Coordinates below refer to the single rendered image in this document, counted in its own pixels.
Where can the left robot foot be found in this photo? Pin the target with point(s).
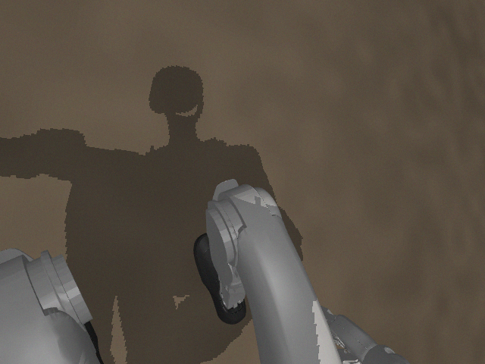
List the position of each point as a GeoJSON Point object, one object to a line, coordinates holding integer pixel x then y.
{"type": "Point", "coordinates": [94, 339]}

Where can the right robot foot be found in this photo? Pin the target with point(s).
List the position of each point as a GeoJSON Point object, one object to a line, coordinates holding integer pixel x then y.
{"type": "Point", "coordinates": [209, 278]}

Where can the right robot hand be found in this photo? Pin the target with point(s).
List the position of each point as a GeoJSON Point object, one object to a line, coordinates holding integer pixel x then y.
{"type": "Point", "coordinates": [348, 335]}

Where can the right robot arm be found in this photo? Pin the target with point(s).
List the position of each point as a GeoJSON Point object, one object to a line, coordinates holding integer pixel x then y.
{"type": "Point", "coordinates": [382, 354]}

